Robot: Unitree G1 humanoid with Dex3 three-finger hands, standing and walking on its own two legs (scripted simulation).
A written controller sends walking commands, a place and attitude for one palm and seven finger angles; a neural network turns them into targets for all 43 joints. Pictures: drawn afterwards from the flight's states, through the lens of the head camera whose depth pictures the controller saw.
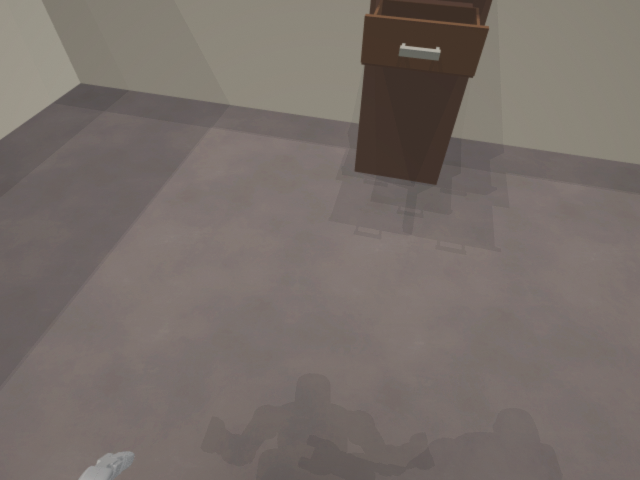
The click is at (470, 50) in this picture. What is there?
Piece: drawer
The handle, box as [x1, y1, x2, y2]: [399, 43, 440, 60]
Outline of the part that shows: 400,45 399,55 438,60 440,51 438,49 439,47 436,47 435,49 405,46 405,43 402,43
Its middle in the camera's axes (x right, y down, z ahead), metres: +0.30 -0.57 +1.17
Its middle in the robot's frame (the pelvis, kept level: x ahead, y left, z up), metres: +1.28 -0.24 -0.01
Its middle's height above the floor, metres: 0.76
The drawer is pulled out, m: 0.30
